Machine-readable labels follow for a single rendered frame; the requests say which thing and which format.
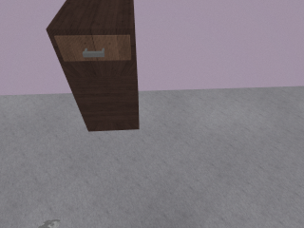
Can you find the drawer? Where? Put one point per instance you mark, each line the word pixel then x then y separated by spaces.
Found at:
pixel 116 47

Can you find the cabinet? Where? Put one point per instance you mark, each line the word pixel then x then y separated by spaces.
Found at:
pixel 106 92

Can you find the handle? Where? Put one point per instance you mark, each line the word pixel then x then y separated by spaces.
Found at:
pixel 95 53

